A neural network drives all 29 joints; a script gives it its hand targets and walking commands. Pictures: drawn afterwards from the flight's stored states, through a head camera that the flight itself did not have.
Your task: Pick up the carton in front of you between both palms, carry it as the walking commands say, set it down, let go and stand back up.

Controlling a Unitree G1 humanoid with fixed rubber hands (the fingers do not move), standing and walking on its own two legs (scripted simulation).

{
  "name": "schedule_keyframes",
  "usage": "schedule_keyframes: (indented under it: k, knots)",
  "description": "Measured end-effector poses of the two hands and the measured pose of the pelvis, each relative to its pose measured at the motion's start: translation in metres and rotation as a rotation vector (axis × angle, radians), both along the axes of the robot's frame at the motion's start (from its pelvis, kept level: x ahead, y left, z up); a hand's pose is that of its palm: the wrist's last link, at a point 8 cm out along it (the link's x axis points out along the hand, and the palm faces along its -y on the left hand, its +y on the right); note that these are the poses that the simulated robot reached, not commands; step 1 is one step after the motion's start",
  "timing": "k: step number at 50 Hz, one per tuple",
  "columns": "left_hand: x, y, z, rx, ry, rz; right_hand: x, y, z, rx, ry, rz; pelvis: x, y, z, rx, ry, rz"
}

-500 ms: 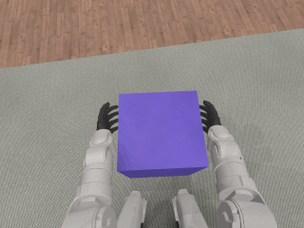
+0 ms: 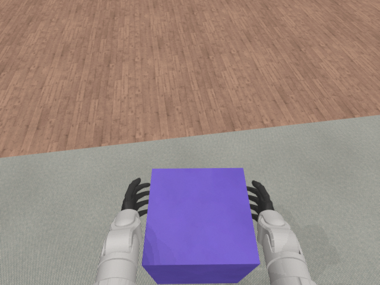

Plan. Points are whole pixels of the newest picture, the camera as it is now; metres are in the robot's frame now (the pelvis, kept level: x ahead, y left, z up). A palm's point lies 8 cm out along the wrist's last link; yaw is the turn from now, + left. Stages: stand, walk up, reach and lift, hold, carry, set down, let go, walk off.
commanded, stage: reach and lift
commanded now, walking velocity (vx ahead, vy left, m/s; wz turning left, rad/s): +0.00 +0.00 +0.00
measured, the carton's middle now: (197, 229) +0.30 +0.00 -0.09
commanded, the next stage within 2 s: hold in 1.16 s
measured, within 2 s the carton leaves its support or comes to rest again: neither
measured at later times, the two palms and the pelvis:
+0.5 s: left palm (123, 208) +0.29 +0.15 +0.05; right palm (272, 211) +0.28 -0.15 +0.04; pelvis -0.02 +0.00 +0.02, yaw +0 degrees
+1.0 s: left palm (122, 202) +0.29 +0.15 +0.06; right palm (273, 205) +0.29 -0.15 +0.05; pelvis +0.00 +0.00 +0.02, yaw +0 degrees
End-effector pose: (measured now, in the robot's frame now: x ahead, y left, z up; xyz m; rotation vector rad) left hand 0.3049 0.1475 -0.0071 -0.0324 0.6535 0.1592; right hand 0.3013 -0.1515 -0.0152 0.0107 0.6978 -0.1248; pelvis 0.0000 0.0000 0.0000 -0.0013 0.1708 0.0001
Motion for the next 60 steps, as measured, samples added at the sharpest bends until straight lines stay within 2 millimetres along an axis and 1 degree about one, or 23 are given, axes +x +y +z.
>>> schedule_keyframes:
  k: [7,11,18,26,32,49,60]
  knots:
    - [-0.007,0.003,0.039,0.017,-0.019,-0.025,-0.011,0.003,0.039,-0.014,-0.019,-0.004,0.006,0.000,0.016,-0.001,-0.127,0.002]
    - [-0.012,0.003,0.051,0.030,-0.009,-0.037,-0.016,0.003,0.051,-0.032,-0.010,0.007,0.003,0.000,0.019,-0.001,-0.184,0.002]
    - [-0.018,0.001,0.052,0.034,0.021,-0.037,-0.023,0.002,0.052,-0.031,0.020,0.009,-0.009,-0.001,0.019,-0.001,-0.229,-0.001]
    - [-0.018,0.001,0.056,0.029,0.005,-0.027,-0.020,0.001,0.057,-0.024,0.003,0.007,-0.015,-0.002,0.018,0.000,-0.237,0.001]
    - [-0.015,0.000,0.060,0.032,0.002,-0.028,-0.017,0.000,0.060,-0.027,-0.001,0.007,-0.012,-0.004,0.020,0.001,-0.238,0.002]
    - [-0.010,0.002,0.067,0.052,0.009,-0.045,-0.012,0.002,0.068,-0.051,0.005,0.024,0.003,-0.002,0.024,0.000,-0.248,0.004]
    - [-0.012,0.002,0.073,0.054,0.003,-0.048,-0.015,0.002,0.074,-0.053,-0.002,0.021,0.004,-0.001,0.025,0.000,-0.262,0.002]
